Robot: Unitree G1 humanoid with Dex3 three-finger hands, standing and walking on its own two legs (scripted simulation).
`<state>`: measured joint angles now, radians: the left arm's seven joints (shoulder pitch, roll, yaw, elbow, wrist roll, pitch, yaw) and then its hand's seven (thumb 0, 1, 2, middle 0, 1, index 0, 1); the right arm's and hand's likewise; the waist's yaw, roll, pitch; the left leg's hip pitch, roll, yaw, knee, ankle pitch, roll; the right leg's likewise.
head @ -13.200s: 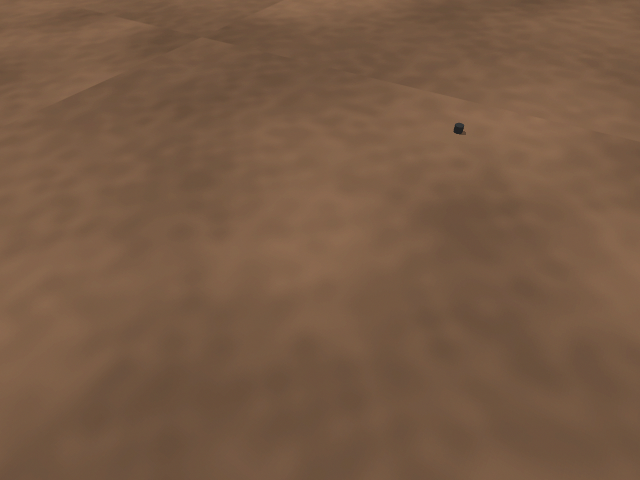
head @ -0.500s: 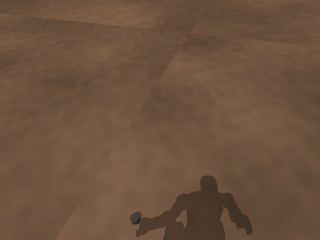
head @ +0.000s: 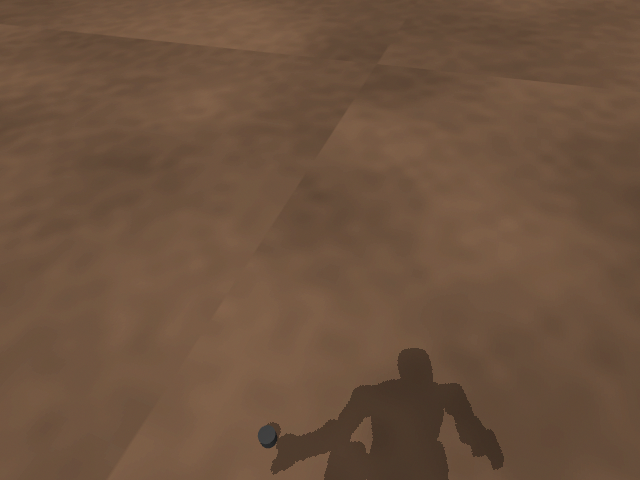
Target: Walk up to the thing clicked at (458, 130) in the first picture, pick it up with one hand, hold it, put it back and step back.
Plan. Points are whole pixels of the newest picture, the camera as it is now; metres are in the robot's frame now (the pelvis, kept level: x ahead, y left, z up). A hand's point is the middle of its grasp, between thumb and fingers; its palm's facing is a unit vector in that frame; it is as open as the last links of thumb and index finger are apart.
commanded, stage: stand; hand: left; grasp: from above
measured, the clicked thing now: (267, 436) +0.42 +0.23 -0.76
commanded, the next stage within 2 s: rise first in 0.40 s
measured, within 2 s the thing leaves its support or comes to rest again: neither
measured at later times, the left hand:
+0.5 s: hand out of the picture +0.07 +0.25 -0.16, palm faces -0.04 -0.94 -0.35, open 7.4 cm
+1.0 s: hand out of the picture +0.12 +0.26 -0.20, palm faces -0.11 -0.90 -0.42, open 13.1 cm
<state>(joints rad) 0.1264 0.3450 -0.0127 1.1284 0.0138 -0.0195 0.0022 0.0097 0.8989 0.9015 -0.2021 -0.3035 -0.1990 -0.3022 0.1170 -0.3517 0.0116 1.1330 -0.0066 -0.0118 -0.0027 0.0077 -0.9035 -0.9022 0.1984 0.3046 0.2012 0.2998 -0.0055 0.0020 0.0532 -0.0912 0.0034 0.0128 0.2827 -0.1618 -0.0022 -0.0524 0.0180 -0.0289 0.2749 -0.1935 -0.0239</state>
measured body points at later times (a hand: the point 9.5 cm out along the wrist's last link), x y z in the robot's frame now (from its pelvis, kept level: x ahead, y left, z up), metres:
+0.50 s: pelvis +0.00 +0.00 +0.00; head +0.01 +0.00 +0.45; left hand +0.07 +0.30 -0.13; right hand +0.07 -0.30 -0.13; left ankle +0.00 +0.12 -0.75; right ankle -0.03 -0.10 -0.75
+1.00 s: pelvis -0.02 +0.01 -0.05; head +0.05 +0.02 +0.39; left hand +0.13 +0.31 -0.18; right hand +0.10 -0.25 -0.16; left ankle +0.00 +0.12 -0.75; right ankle -0.03 -0.10 -0.75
